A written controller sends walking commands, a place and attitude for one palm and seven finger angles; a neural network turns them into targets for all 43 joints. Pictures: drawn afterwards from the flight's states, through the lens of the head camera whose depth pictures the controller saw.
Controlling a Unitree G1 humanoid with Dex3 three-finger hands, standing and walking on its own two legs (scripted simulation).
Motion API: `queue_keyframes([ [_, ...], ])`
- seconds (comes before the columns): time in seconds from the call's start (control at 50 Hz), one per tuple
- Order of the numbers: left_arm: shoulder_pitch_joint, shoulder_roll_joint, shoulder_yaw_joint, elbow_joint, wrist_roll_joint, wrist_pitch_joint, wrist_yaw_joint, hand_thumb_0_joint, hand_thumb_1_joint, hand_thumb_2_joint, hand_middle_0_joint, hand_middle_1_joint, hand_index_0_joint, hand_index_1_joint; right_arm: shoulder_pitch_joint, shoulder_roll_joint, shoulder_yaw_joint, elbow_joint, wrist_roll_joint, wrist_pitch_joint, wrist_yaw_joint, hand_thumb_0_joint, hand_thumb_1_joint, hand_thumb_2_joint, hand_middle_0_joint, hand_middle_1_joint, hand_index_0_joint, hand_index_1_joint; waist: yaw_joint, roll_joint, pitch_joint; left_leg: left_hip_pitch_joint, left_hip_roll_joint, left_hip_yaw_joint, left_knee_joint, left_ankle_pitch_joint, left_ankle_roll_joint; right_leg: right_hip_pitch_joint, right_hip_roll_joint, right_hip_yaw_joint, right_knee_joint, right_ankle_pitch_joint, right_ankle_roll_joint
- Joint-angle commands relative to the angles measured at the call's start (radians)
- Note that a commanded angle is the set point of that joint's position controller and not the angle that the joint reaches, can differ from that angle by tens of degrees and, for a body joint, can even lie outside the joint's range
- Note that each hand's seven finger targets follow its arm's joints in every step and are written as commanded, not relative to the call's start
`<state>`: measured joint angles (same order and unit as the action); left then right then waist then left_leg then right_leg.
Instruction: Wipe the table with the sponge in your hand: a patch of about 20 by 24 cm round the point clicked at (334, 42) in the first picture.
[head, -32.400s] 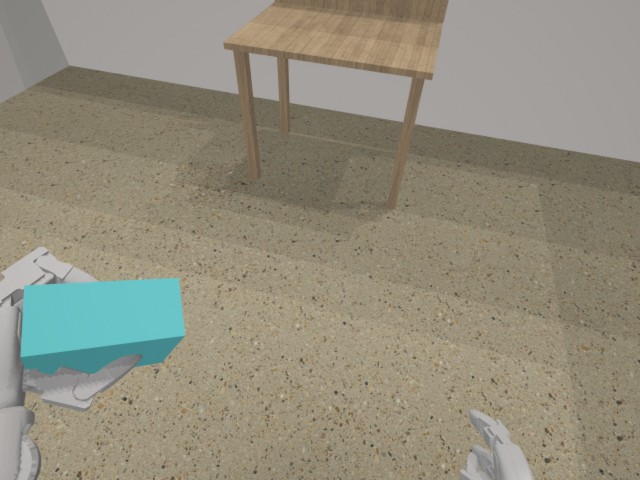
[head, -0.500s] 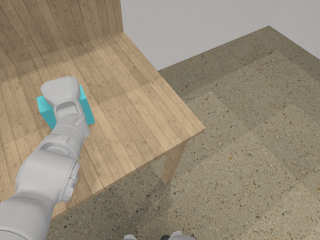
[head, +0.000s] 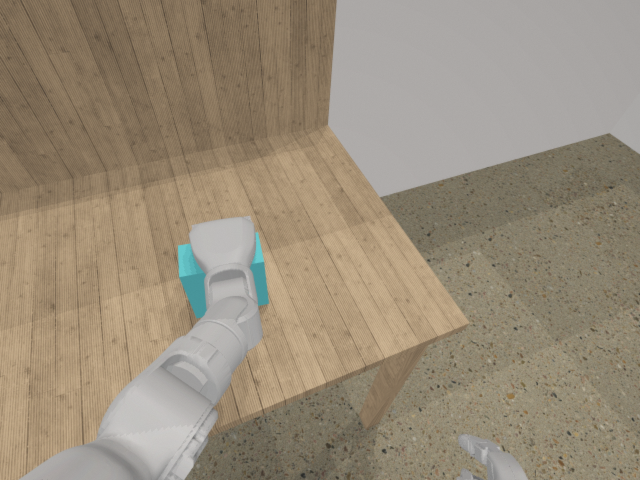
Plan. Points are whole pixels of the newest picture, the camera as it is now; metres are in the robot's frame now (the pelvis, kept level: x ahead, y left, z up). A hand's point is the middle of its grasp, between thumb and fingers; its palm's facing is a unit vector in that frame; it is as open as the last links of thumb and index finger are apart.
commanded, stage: wipe back along the third lane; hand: left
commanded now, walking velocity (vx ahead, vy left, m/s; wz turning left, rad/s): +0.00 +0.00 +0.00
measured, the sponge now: (228, 283) +0.40 +0.17 -0.04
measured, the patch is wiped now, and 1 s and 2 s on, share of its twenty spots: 1.00 1.00 1.00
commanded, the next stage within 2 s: slide back across to the middle lane in 1.48 s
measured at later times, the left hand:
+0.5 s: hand (241, 301) +0.35 +0.14 +0.00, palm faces -0.06 -0.01 -1.00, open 9.4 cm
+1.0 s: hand (252, 322) +0.32 +0.12 +0.00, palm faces -0.07 -0.02 -1.00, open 9.4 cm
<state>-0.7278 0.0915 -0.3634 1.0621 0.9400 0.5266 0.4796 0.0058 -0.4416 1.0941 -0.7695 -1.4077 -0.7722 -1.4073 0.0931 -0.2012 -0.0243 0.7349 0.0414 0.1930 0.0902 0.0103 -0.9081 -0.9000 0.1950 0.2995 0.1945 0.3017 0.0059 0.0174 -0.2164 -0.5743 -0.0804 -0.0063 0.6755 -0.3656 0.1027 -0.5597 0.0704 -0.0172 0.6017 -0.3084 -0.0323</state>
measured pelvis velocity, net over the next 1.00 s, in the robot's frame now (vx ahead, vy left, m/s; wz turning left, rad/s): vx -0.02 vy -0.05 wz -0.01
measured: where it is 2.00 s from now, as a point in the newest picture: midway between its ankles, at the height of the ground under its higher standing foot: outside the picture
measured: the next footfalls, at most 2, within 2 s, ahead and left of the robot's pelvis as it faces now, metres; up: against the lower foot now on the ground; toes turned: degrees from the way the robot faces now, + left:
none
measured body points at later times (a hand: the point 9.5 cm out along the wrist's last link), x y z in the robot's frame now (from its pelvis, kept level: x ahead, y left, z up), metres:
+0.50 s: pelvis -0.02 -0.02 +0.01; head -0.01 -0.02 +0.46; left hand +0.35 +0.14 +0.05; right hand +0.13 -0.25 -0.11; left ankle -0.04 +0.04 -0.72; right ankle -0.02 -0.11 -0.72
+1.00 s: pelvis -0.02 -0.05 +0.01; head -0.02 -0.07 +0.46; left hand +0.32 +0.12 +0.05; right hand +0.17 -0.27 -0.09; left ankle -0.04 +0.04 -0.72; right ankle -0.02 -0.11 -0.72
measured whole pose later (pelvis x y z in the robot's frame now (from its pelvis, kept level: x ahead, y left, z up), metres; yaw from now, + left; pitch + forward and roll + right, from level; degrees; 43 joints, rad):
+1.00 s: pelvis -0.02 -0.05 +0.01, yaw +0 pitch +8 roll +0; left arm -0.40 0.11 -0.41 0.79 0.94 0.57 0.44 0.01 -0.43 1.09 -0.75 -1.42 -0.76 -1.42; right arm 0.06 -0.22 0.01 0.70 0.07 0.25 0.04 0.01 -0.91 -0.90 0.19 0.30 0.19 0.30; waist 0.04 0.03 -0.18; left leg -0.40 -0.04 0.00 0.56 -0.30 0.04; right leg -0.41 0.11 -0.01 0.53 -0.26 -0.10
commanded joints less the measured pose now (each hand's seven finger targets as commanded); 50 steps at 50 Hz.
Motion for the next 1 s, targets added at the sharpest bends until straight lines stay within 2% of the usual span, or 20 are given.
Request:
queue_keyframes([
  [0.0,-0.144,-0.126,-0.058,-0.080,-0.022,0.011,-0.056,0.000,0.100,1.300,-1.200,-1.600,-1.200,-1.600,-0.032,-0.147,-0.047,-0.097,0.001,0.012,-0.006,0.000,-0.900,-0.900,0.200,0.300,0.200,0.300,-0.052,-0.054,-0.215,0.336,0.136,-0.116,-0.036,0.723,-0.123,0.052,-0.010,-0.022,-0.009,0.390,-0.046],
  [0.06,-0.081,-0.111,-0.041,-0.099,-0.024,0.028,-0.058,0.000,0.100,1.300,-1.200,-1.600,-1.200,-1.600,-0.055,-0.145,-0.042,-0.111,0.001,0.025,-0.007,0.000,-0.900,-0.900,0.200,0.300,0.200,0.300,-0.027,-0.039,-0.235,0.321,0.120,-0.093,-0.049,0.687,-0.120,0.107,-0.012,-0.015,-0.015,0.416,-0.054],
  [0.12,-0.090,-0.107,-0.044,-0.105,-0.020,0.035,-0.060,0.000,0.100,1.300,-1.200,-1.600,-1.200,-1.600,-0.067,-0.145,-0.038,-0.112,0.002,0.035,-0.013,0.000,-0.900,-0.900,0.200,0.300,0.200,0.300,-0.034,-0.071,-0.206,0.297,0.113,-0.088,-0.058,0.623,-0.113,0.126,-0.012,-0.015,-0.024,0.415,-0.056],
  [0.18,-0.033,-0.079,-0.012,-0.138,-0.024,0.036,-0.058,0.000,0.100,1.300,-1.200,-1.600,-1.200,-1.600,-0.093,-0.143,-0.032,-0.128,0.004,0.037,-0.022,0.000,-0.900,-0.900,0.200,0.300,0.200,0.300,-0.008,-0.081,-0.232,0.263,0.100,-0.072,-0.068,0.604,-0.108,0.193,-0.018,0.002,-0.028,0.474,-0.062],
  [0.3,0.010,-0.081,-0.038,-0.156,-0.020,0.047,-0.054,0.000,0.100,1.300,-1.200,-1.600,-1.200,-1.600,-0.115,-0.140,-0.024,-0.141,0.013,0.035,-0.033,0.000,-0.900,-0.900,0.200,0.300,0.200,0.300,-0.010,-0.094,-0.147,0.220,0.084,-0.055,-0.110,0.421,-0.093,0.212,-0.019,0.011,-0.062,0.398,-0.064],
  [0.36,-0.008,-0.055,-0.017,-0.144,-0.020,0.050,-0.049,0.000,0.100,1.300,-1.200,-1.600,-1.200,-1.600,-0.119,-0.139,-0.019,-0.141,0.016,0.027,-0.043,0.000,-0.900,-0.900,0.200,0.300,0.200,0.300,-0.010,-0.100,-0.125,0.196,0.075,-0.043,-0.132,0.321,-0.085,0.218,-0.019,0.019,-0.086,0.327,-0.064],
  [0.38,0.006,-0.039,0.012,-0.159,-0.029,0.045,-0.050,0.000,0.100,1.300,-1.200,-1.600,-1.200,-1.600,-0.131,-0.137,-0.019,-0.149,0.020,0.021,-0.047,0.000,-0.900,-0.900,0.200,0.300,0.200,0.300,0.006,-0.096,-0.135,0.189,0.075,-0.048,-0.139,0.318,-0.086,0.228,-0.019,0.023,-0.089,0.320,-0.068],
  [0.44,0.004,-0.058,-0.026,-0.153,-0.019,0.040,-0.047,0.000,0.100,1.300,-1.200,-1.600,-1.200,-1.600,-0.130,-0.135,-0.016,-0.147,0.021,0.015,-0.054,0.000,-0.900,-0.900,0.200,0.300,0.200,0.300,-0.005,-0.077,-0.111,0.183,0.067,-0.039,-0.151,0.250,-0.082,0.216,-0.020,0.030,-0.106,0.248,-0.064],
  [0.48,0.025,-0.062,-0.012,-0.155,-0.027,0.030,-0.048,0.000,0.100,1.300,-1.200,-1.600,-1.200,-1.600,-0.140,-0.132,-0.019,-0.155,0.024,0.007,-0.053,0.000,-0.900,-0.900,0.200,0.300,0.200,0.300,0.007,-0.083,-0.109,0.179,0.068,-0.044,-0.154,0.243,-0.080,0.212,-0.016,0.029,-0.110,0.230,-0.068],
  [0.54,0.036,-0.091,-0.052,-0.159,-0.025,0.020,-0.044,0.000,0.100,1.300,-1.200,-1.600,-1.200,-1.600,-0.133,-0.132,-0.022,-0.152,0.023,0.003,-0.048,0.000,-0.900,-0.900,0.200,0.300,0.200,0.300,-0.004,-0.092,-0.110,0.187,0.066,-0.038,-0.149,0.226,-0.077,0.207,-0.017,0.034,-0.112,0.218,-0.064],
  [0.58,0.060,-0.077,-0.022,-0.159,-0.042,0.017,-0.041,0.000,0.100,1.300,-1.200,-1.600,-1.200,-1.600,-0.148,-0.133,-0.020,-0.156,0.025,-0.003,-0.049,0.000,-0.900,-0.900,0.200,0.300,0.200,0.300,0.011,-0.122,-0.110,0.171,0.062,-0.038,-0.156,0.211,-0.074,0.226,-0.016,0.043,-0.123,0.213,-0.064],
  [0.62,0.026,-0.088,-0.049,-0.167,-0.044,0.016,-0.035,0.000,0.100,1.300,-1.200,-1.600,-1.200,-1.600,-0.146,-0.131,-0.018,-0.152,0.026,-0.005,-0.051,0.000,-0.900,-0.900,0.200,0.300,0.200,0.300,-0.008,-0.120,-0.091,0.168,0.059,-0.031,-0.156,0.184,-0.072,0.219,-0.022,0.048,-0.131,0.189,-0.056],
  [0.68,0.108,-0.034,0.015,-0.174,-0.053,0.019,-0.034,0.000,0.100,1.300,-1.200,-1.600,-1.200,-1.600,-0.165,-0.137,-0.017,-0.156,0.024,-0.009,-0.054,0.000,-0.900,-0.900,0.200,0.300,0.200,0.300,0.026,-0.133,-0.113,0.153,0.053,-0.027,-0.161,0.197,-0.072,0.267,-0.025,0.072,-0.139,0.235,-0.059],
  [0.74,0.099,-0.091,-0.067,-0.201,-0.041,0.025,-0.047,0.000,0.100,1.300,-1.200,-1.600,-1.200,-1.600,-0.165,-0.130,-0.014,-0.163,0.030,-0.003,-0.053,0.000,-0.900,-0.900,0.200,0.300,0.200,0.300,-0.002,-0.143,-0.077,0.160,0.048,-0.022,-0.160,0.185,-0.067,0.264,-0.032,0.074,-0.149,0.230,-0.051],
  [0.78,0.131,-0.027,0.001,-0.221,-0.044,0.026,-0.052,0.000,0.100,1.300,-1.200,-1.600,-1.200,-1.600,-0.180,-0.134,-0.012,-0.166,0.030,-0.002,-0.057,0.000,-0.900,-0.900,0.200,0.300,0.200,0.300,0.027,-0.116,-0.097,0.162,0.048,-0.024,-0.167,0.192,-0.070,0.278,-0.029,0.088,-0.152,0.231,-0.058],
  [0.82,0.147,-0.071,-0.057,-0.251,-0.044,0.024,-0.060,0.000,0.100,1.300,-1.200,-1.600,-1.200,-1.600,-0.174,-0.129,-0.011,-0.174,0.030,0.000,-0.056,0.000,-0.900,-0.900,0.200,0.300,0.200,0.300,0.009,-0.136,-0.097,0.170,0.041,-0.016,-0.156,0.204,-0.065,0.302,-0.036,0.089,-0.150,0.277,-0.051],
  [0.86,0.192,-0.064,-0.059,-0.264,-0.038,0.030,-0.071,0.000,0.100,1.300,-1.200,-1.600,-1.200,-1.600,-0.182,-0.129,-0.009,-0.180,0.029,0.005,-0.056,0.000,-0.900,-0.900,0.200,0.300,0.200,0.300,0.015,-0.146,-0.090,0.167,0.039,-0.013,-0.156,0.214,-0.066,0.320,-0.041,0.103,-0.150,0.314,-0.050],
  [0.88,0.213,-0.028,-0.014,-0.286,-0.045,0.028,-0.074,0.000,0.100,1.300,-1.200,-1.600,-1.200,-1.600,-0.192,-0.135,-0.010,-0.184,0.031,0.006,-0.057,0.000,-0.900,-0.900,0.200,0.300,0.200,0.300,0.031,-0.148,-0.107,0.167,0.040,-0.020,-0.159,0.229,-0.066,0.333,-0.037,0.113,-0.148,0.342,-0.056],
  [0.96,0.234,-0.063,-0.082,-0.347,-0.031,0.039,-0.093,0.000,0.100,1.300,-1.200,-1.600,-1.200,-1.600,-0.200,-0.131,-0.007,-0.195,0.034,0.018,-0.055,0.000,-0.900,-0.900,0.200,0.300,0.200,0.300,0.011,-0.144,-0.088,0.183,0.036,-0.012,-0.151,0.249,-0.064,0.346,-0.045,0.120,-0.143,0.408,-0.050],
  [0.98,0.258,-0.012,-0.021,-0.354,-0.035,0.039,-0.094,0.000,0.100,1.300,-1.200,-1.600,-1.200,-1.600,-0.208,-0.136,-0.008,-0.195,0.033,0.017,-0.058,0.000,-0.900,-0.900,0.200,0.300,0.200,0.300,0.031,-0.162,-0.096,0.178,0.037,-0.020,-0.155,0.257,-0.065,0.356,-0.040,0.129,-0.143,0.424,-0.055],
])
